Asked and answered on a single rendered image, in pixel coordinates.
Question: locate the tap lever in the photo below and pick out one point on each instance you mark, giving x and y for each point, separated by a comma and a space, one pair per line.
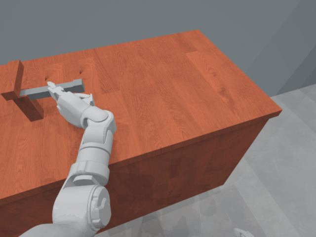
76, 85

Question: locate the robot left hand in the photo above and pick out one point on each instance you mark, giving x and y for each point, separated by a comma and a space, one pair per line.
71, 106

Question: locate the counter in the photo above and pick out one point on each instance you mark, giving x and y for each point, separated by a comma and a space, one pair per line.
185, 116

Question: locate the left robot upper arm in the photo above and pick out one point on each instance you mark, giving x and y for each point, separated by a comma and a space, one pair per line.
79, 211

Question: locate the left robot forearm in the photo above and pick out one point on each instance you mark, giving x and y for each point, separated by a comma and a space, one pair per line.
91, 167

